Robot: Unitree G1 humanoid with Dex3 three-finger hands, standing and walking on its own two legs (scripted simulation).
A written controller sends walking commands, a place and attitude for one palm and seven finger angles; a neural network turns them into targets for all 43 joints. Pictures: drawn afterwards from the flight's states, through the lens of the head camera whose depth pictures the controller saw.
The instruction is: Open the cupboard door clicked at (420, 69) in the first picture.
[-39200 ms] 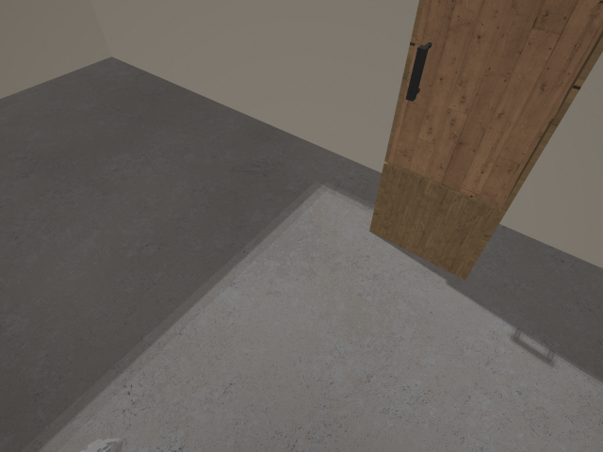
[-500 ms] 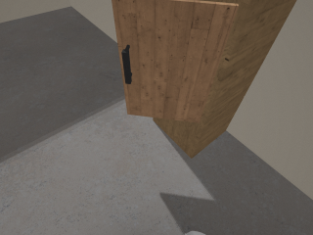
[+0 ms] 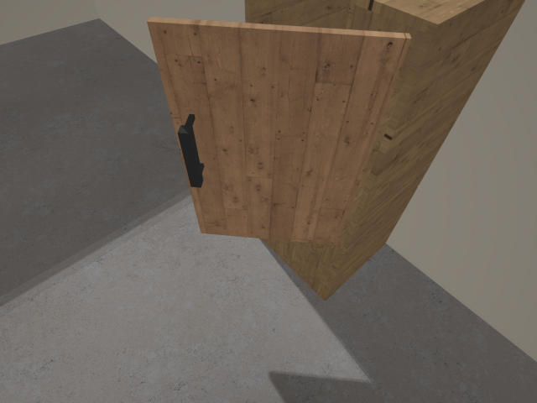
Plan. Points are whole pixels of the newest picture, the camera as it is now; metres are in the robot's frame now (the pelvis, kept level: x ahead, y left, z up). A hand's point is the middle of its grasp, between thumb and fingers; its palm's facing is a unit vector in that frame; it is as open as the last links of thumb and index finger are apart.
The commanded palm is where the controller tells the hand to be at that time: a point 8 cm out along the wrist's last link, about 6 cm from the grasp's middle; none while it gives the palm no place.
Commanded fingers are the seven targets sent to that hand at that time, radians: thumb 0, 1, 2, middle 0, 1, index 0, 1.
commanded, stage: come to a stop and stand still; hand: left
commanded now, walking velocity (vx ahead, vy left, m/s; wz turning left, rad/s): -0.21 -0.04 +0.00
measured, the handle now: (194, 151) +0.56 +0.19 +0.01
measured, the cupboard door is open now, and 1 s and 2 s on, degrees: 43 43 43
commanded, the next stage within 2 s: look again from close up in 0.92 s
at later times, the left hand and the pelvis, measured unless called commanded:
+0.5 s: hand out of the picture +0.02 +0.17 -0.18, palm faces +0.05 -0.98 -0.20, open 7.4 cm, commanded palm none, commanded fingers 0.00 0.90 0.90 -0.20 -0.30 -0.20 -0.30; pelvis -0.01 -0.01 +0.00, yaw +1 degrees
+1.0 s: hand out of the picture -0.02 +0.22 -0.15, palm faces -0.02 -0.96 -0.27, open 7.4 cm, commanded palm none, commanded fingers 0.00 0.90 0.90 -0.20 -0.30 -0.20 -0.30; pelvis -0.04 +0.01 +0.01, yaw -1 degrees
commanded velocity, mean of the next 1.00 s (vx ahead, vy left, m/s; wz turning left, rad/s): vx -0.02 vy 0.00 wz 0.00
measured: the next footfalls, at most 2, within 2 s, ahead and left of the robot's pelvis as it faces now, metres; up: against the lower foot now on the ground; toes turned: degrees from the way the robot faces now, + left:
none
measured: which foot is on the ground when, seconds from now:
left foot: down 0.00-1.00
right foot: down 0.00-1.00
